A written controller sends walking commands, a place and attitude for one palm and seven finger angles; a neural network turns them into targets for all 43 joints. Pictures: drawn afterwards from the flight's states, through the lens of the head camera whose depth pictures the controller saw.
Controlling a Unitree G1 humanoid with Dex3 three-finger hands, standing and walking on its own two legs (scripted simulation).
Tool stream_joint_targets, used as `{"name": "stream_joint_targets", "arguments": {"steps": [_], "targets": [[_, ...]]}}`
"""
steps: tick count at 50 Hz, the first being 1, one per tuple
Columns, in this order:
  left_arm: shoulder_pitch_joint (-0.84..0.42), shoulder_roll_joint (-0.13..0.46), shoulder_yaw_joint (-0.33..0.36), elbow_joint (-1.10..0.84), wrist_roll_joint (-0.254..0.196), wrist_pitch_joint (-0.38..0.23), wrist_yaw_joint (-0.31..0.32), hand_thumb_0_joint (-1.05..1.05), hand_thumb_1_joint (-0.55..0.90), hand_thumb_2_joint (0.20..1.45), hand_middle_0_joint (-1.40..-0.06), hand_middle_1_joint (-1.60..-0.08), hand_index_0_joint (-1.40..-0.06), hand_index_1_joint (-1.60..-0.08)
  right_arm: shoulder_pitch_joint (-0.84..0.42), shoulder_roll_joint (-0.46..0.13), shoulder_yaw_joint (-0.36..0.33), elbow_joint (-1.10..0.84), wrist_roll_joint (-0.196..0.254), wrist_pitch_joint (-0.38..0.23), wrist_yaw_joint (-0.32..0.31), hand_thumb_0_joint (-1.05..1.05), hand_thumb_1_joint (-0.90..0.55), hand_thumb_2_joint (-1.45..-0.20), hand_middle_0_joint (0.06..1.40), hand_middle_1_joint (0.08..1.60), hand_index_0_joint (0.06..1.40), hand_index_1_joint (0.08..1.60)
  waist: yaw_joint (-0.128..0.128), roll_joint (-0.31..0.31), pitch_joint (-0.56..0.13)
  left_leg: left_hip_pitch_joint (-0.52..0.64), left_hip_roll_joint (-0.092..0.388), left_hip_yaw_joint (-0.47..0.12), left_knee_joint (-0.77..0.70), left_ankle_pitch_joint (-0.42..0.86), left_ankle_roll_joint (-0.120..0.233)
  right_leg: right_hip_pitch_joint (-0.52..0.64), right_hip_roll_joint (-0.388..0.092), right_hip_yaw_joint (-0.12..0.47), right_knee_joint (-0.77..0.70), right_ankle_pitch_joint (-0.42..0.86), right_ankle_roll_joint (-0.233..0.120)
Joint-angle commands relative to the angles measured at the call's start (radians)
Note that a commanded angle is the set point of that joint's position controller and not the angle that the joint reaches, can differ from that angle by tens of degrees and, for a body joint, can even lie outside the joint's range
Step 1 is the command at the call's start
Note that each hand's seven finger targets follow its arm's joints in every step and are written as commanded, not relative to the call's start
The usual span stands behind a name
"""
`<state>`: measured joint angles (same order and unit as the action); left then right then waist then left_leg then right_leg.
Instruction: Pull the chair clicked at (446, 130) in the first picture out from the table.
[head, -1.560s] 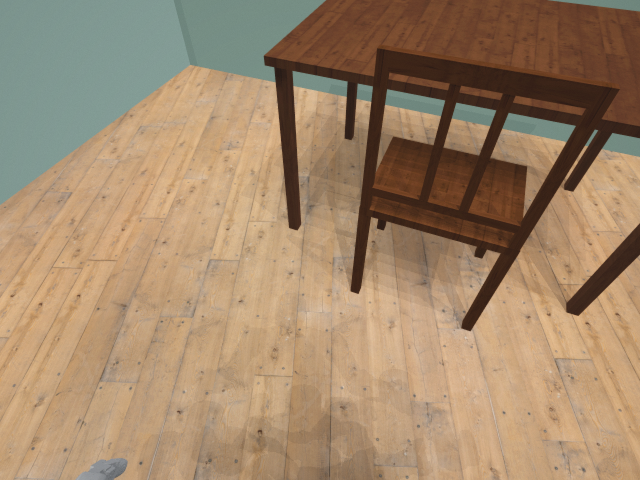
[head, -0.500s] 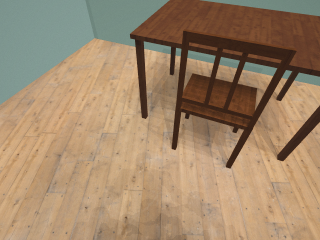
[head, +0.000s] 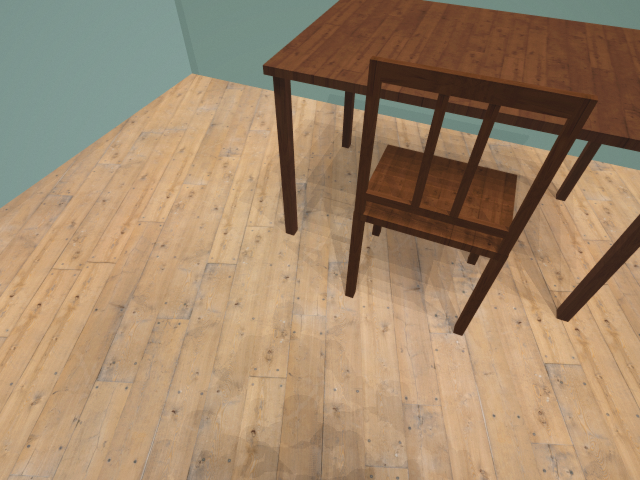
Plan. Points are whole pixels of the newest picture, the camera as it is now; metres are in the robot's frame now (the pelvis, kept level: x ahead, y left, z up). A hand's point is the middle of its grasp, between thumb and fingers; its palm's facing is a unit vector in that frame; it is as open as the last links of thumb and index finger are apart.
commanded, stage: walk to a spot facing it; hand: left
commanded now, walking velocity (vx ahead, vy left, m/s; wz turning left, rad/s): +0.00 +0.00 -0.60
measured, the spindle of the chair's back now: (428, 155) +0.85 -0.21 -0.08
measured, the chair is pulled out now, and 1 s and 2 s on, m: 0.00 0.00 0.00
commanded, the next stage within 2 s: turn to face it in 1.54 s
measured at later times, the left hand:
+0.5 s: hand out of the picture +0.05 +0.17 -0.18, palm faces -0.16 -0.95 -0.27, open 7.4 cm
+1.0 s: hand out of the picture +0.15 +0.21 -0.17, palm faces -0.42 -0.88 -0.25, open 7.4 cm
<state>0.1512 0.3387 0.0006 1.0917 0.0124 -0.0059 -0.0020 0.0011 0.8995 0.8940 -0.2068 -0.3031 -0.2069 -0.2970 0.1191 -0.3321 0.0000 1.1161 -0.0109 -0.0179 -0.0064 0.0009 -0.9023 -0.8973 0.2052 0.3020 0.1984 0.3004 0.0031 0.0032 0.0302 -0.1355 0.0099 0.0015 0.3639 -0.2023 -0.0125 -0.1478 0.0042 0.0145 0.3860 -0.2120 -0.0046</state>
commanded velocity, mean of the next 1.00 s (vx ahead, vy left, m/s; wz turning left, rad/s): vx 0.00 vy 0.00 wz -0.60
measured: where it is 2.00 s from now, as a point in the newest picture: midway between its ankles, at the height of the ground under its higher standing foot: outside the picture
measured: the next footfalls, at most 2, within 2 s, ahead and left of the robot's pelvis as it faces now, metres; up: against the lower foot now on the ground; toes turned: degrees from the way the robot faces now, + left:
left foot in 0.88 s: +0.06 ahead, +0.13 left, +0.00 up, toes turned -29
right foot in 1.26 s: -0.08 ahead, -0.11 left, +0.00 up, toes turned -46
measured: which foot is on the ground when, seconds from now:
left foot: down 0.00-0.40, up 0.42-0.86, down 0.88-1.00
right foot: down 0.00-0.88, up 0.90-1.00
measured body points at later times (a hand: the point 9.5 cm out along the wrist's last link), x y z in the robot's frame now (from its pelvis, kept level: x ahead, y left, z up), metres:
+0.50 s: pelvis -0.02 -0.02 -0.02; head +0.01 -0.06 +0.43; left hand +0.06 +0.22 -0.15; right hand +0.00 -0.28 -0.18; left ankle -0.01 +0.13 -0.69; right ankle -0.01 -0.10 -0.75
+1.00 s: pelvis -0.02 +0.03 -0.01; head +0.02 +0.04 +0.44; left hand +0.17 +0.25 -0.16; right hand -0.05 -0.24 -0.13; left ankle +0.02 +0.15 -0.75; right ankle -0.07 -0.08 -0.68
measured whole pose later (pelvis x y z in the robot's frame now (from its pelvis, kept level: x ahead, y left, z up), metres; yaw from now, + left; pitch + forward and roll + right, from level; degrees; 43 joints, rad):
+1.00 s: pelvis -0.02 +0.03 -0.01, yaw -30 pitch +1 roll +0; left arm 0.23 0.30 0.11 0.90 0.03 0.07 -0.03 0.00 0.90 0.89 -0.20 -0.30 -0.20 -0.30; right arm 0.18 -0.19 -0.02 0.87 -0.02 0.00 -0.04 0.00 -0.90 -0.90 0.20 0.30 0.20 0.30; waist 0.04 -0.06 0.04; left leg -0.22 0.02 0.03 0.49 -0.29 0.00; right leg -0.56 0.07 0.08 1.06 -0.37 0.05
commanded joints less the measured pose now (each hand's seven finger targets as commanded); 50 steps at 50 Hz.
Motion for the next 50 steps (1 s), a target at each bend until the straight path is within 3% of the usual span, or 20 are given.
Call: {"name": "stream_joint_targets", "arguments": {"steps": [1, 6, 12, 15, 16, 18, 19, 20, 21, 23, 27, 37, 41, 42, 43, 44, 45, 46, 48, 50], "targets": [[-0.040, 0.211, 0.044, -0.066, -0.001, -0.023, 0.011, 0.000, 0.900, 0.900, -0.200, -0.300, -0.200, -0.300, -0.043, -0.213, -0.040, -0.063, 0.002, -0.023, -0.012, 0.000, -0.900, -0.900, 0.200, 0.300, 0.200, 0.300, -0.003, -0.004, -0.053, 0.028, 0.112, -0.080, -0.045, 0.114, 0.033, -0.023, -0.115, 0.132, -0.066, 0.148, -0.038], [0.037, 0.107, 0.042, -0.096, 0.001, 0.020, 0.014, 0.000, 0.900, 0.900, -0.200, -0.300, -0.200, -0.300, 0.037, -0.092, -0.039, -0.096, 0.000, 0.002, -0.021, 0.000, -0.900, -0.900, 0.200, 0.300, 0.200, 0.300, -0.008, -0.021, -0.046, 0.007, 0.124, -0.010, 0.040, 0.081, 0.014, -0.099, -0.101, 0.169, 0.027, 0.216, -0.030], [0.072, 0.075, 0.062, -0.179, 0.007, 0.038, 0.001, 0.000, 0.900, 0.900, -0.200, -0.300, -0.200, -0.300, 0.042, -0.120, -0.074, -0.182, -0.003, 0.014, -0.026, 0.000, -0.900, -0.900, 0.200, 0.300, 0.200, 0.300, -0.001, 0.077, -0.053, -0.015, 0.224, -0.057, 0.030, 0.024, 0.065, -0.222, -0.016, 0.122, 0.233, 0.133, -0.017], [0.091, 0.030, 0.069, -0.207, 0.008, 0.046, -0.005, 0.000, 0.900, 0.900, -0.200, -0.300, -0.200, -0.300, 0.026, -0.122, -0.088, -0.212, -0.006, 0.007, -0.025, 0.000, -0.900, -0.900, 0.200, 0.300, 0.200, 0.300, 0.013, 0.193, -0.040, -0.048, 0.352, -0.080, -0.008, 0.197, 0.157, -0.252, -0.001, -0.004, 0.466, -0.238, 0.015], [0.109, 0.021, 0.074, -0.211, 0.007, 0.047, -0.008, 0.000, 0.900, 0.900, -0.200, -0.300, -0.200, -0.300, 0.005, -0.118, -0.091, -0.221, -0.007, 0.006, -0.025, 0.000, -0.900, -0.900, 0.200, 0.300, 0.200, 0.300, 0.026, 0.189, -0.033, -0.081, 0.363, -0.046, 0.024, 0.230, 0.159, -0.215, -0.031, -0.005, 0.451, -0.259, 0.013], [0.200, 0.015, 0.084, -0.195, 0.010, 0.037, -0.011, 0.000, 0.900, 0.900, -0.200, -0.300, -0.200, -0.300, -0.023, -0.107, -0.093, -0.237, -0.008, 0.014, -0.023, 0.000, -0.900, -0.900, 0.200, 0.300, 0.200, 0.300, 0.076, 0.096, -0.039, -0.169, 0.290, 0.060, 0.215, 0.170, 0.087, -0.073, -0.032, -0.019, 0.250, -0.086, 0.004], [0.245, 0.089, 0.099, -0.193, 0.020, 0.019, -0.003, 0.000, 0.900, 0.900, -0.200, -0.300, -0.200, -0.300, -0.005, -0.055, -0.087, -0.253, -0.001, 0.025, -0.018, 0.000, -0.900, -0.900, 0.200, 0.300, 0.200, 0.300, 0.085, -0.164, -0.044, -0.292, 0.152, 0.157, 0.498, -0.069, -0.005, -0.009, -0.163, 0.226, 0.019, 0.124, -0.045], [0.253, 0.173, 0.111, -0.204, 0.016, 0.011, 0.012, 0.000, 0.900, 0.900, -0.200, -0.300, -0.200, -0.300, -0.014, 0.009, -0.073, -0.293, 0.004, 0.028, -0.013, 0.000, -0.900, -0.900, 0.200, 0.300, 0.200, 0.300, 0.072, -0.335, -0.033, -0.465, 0.028, 0.102, 0.709, -0.397, -0.049, -0.025, -0.380, 0.573, -0.103, 0.328, -0.162], [0.257, 0.148, 0.111, -0.209, 0.009, 0.016, 0.022, 0.000, 0.900, 0.900, -0.200, -0.300, -0.200, -0.300, -0.041, -0.021, -0.078, -0.288, 0.002, 0.036, -0.020, 0.000, -0.900, -0.900, 0.200, 0.300, 0.200, 0.300, 0.085, -0.251, -0.048, -0.436, 0.046, -0.036, 0.774, -0.365, -0.033, -0.068, -0.348, 0.575, -0.132, 0.193, -0.184], [0.149, 0.101, 0.106, -0.237, 0.007, 0.018, 0.023, 0.000, 0.900, 0.900, -0.200, -0.300, -0.200, -0.300, -0.025, -0.021, -0.084, -0.266, -0.002, 0.030, -0.017, 0.000, -0.900, -0.900, 0.200, 0.300, 0.200, 0.300, 0.031, -0.110, -0.018, -0.462, 0.073, -0.057, 0.808, -0.225, -0.037, -0.082, -0.276, 0.485, -0.098, 0.075, -0.194], [0.156, 0.063, 0.104, -0.240, 0.006, 0.009, 0.019, 0.000, 0.900, 0.900, -0.200, -0.300, -0.200, -0.300, 0.015, 0.007, -0.083, -0.245, -0.007, 0.029, -0.016, 0.000, -0.900, -0.900, 0.200, 0.300, 0.200, 0.300, 0.025, -0.116, -0.089, -0.415, 0.057, -0.022, 0.722, -0.149, -0.057, -0.030, -0.197, 0.373, -0.057, 0.174, -0.170], [0.180, 0.078, 0.123, -0.241, 0.015, 0.029, 0.013, 0.000, 0.900, 0.900, -0.200, -0.300, -0.200, -0.300, -0.034, 0.026, -0.079, -0.298, 0.007, 0.021, -0.026, 0.000, -0.900, -0.900, 0.200, 0.300, 0.200, 0.300, 0.056, -0.158, -0.094, -0.301, -0.002, -0.025, 0.431, -0.221, -0.040, -0.047, -0.162, 0.498, -0.060, 0.163, -0.180], [0.096, 0.087, 0.127, -0.268, 0.011, 0.038, 0.012, 0.000, 0.900, 0.900, -0.200, -0.300, -0.200, -0.300, 0.098, 0.017, -0.077, -0.281, 0.016, 0.004, -0.036, 0.000, -0.900, -0.900, 0.200, 0.300, 0.200, 0.300, -0.003, -0.174, -0.147, -0.069, -0.033, -0.021, 0.121, -0.116, -0.010, -0.130, -0.106, 0.500, -0.008, 0.196, -0.116], [0.078, 0.067, 0.121, -0.276, 0.007, 0.040, 0.011, 0.000, 0.900, 0.900, -0.200, -0.300, -0.200, -0.300, 0.148, -0.005, -0.080, -0.273, 0.016, -0.003, -0.042, 0.000, -0.900, -0.900, 0.200, 0.300, 0.200, 0.300, -0.030, -0.126, -0.154, 0.089, 0.014, -0.058, 0.019, -0.069, 0.008, -0.261, -0.052, 0.450, 0.055, 0.108, -0.070], [0.070, 0.014, 0.113, -0.299, 0.000, 0.043, 0.001, 0.000, 0.900, 0.900, -0.200, -0.300, -0.200, -0.300, 0.171, -0.082, -0.093, -0.277, 0.004, -0.009, -0.046, 0.000, -0.900, -0.900, 0.200, 0.300, 0.200, 0.300, -0.047, 0.112, -0.128, 0.186, 0.214, -0.274, -0.112, -0.181, 0.072, -0.451, 0.070, 0.307, 0.211, -0.106, -0.018], [0.063, 0.000, 0.113, -0.317, 0.007, 0.036, -0.010, 0.000, 0.900, 0.900, -0.200, -0.300, -0.200, -0.300, 0.134, -0.142, -0.101, -0.306, -0.003, -0.003, -0.044, 0.000, -0.900, -0.900, 0.200, 0.300, 0.200, 0.300, -0.028, 0.255, -0.068, 0.113, 0.434, -0.460, -0.172, -0.122, 0.158, -0.548, 0.114, 0.114, 0.468, -0.320, 0.037], [0.044, 0.041, 0.125, -0.311, 0.021, 0.036, -0.016, 0.000, 0.900, 0.900, -0.200, -0.300, -0.200, -0.300, 0.098, -0.120, -0.091, -0.320, -0.007, -0.003, -0.042, 0.000, -0.900, -0.900, 0.200, 0.300, 0.200, 0.300, -0.026, 0.156, -0.033, -0.031, 0.456, -0.450, -0.167, -0.078, 0.201, -0.507, 0.041, 0.106, 0.644, -0.291, 0.052], [0.068, 0.041, 0.133, -0.282, 0.024, 0.040, -0.023, 0.000, 0.900, 0.900, -0.200, -0.300, -0.200, -0.300, 0.040, -0.071, -0.079, -0.323, -0.012, -0.005, -0.043, 0.000, -0.900, -0.900, 0.200, 0.300, 0.200, 0.300, 0.018, 0.139, -0.011, -0.090, 0.365, -0.317, -0.128, 0.004, 0.180, -0.475, 0.027, 0.101, 0.743, -0.219, 0.062], [0.115, 0.015, 0.124, -0.260, 0.015, 0.052, -0.037, 0.000, 0.900, 0.900, -0.200, -0.300, -0.200, -0.300, -0.024, -0.042, -0.066, -0.339, -0.011, -0.009, -0.043, 0.000, -0.900, -0.900, 0.200, 0.300, 0.200, 0.300, 0.052, 0.156, -0.010, -0.127, 0.279, -0.137, -0.095, 0.103, 0.155, -0.446, 0.006, 0.062, 0.825, -0.155, 0.070], [0.085, -0.005, 0.110, -0.267, 0.012, 0.057, -0.043, 0.000, 0.900, 0.900, -0.200, -0.300, -0.200, -0.300, 0.027, -0.044, -0.069, -0.318, -0.013, -0.010, -0.042, 0.000, -0.900, -0.900, 0.200, 0.300, 0.200, 0.300, 0.023, 0.168, -0.010, -0.056, 0.244, -0.060, -0.052, 0.210, 0.149, -0.447, -0.007, 0.012, 0.728, -0.167, 0.075]]}}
